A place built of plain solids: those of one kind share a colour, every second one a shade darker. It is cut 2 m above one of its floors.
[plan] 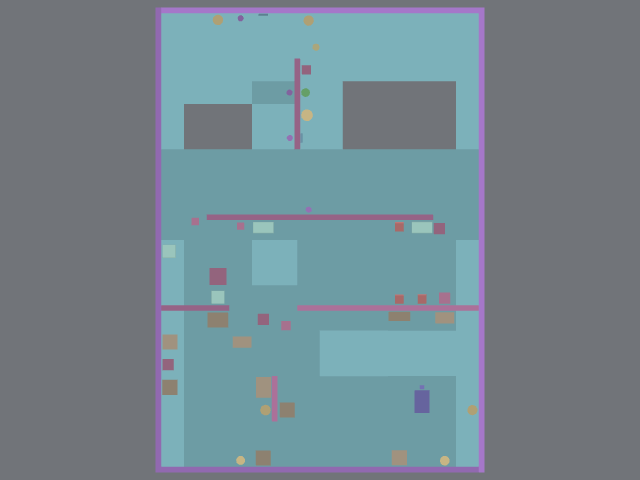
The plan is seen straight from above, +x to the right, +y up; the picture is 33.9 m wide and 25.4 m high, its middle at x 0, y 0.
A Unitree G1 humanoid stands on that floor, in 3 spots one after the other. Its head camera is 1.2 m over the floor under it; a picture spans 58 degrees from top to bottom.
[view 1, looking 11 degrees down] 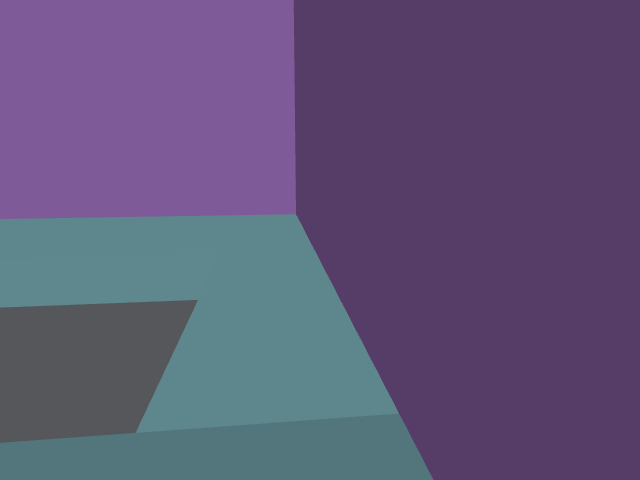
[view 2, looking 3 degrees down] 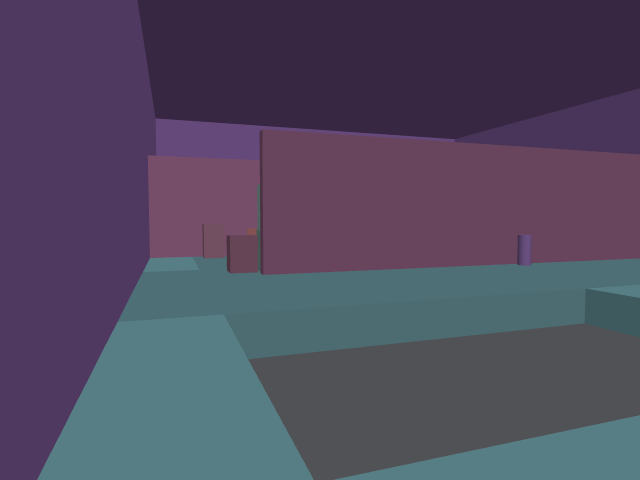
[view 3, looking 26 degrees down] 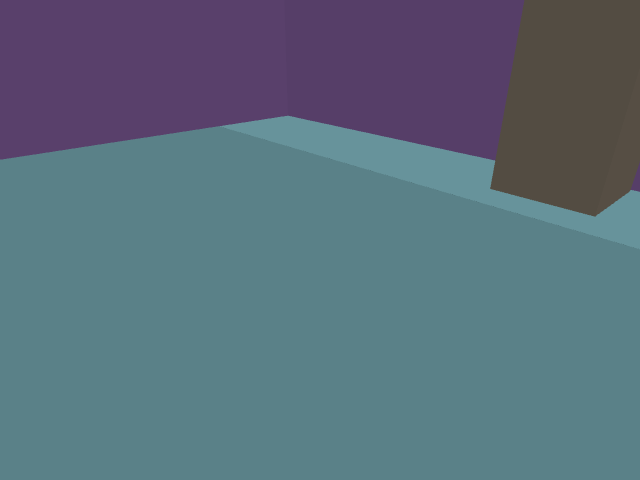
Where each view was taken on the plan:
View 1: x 7.80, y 3.00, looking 83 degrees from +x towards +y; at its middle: wall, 5.02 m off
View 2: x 7.80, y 10.20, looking -109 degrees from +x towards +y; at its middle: screen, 9.37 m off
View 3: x -4.20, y -6.60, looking -132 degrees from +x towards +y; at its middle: floor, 2.74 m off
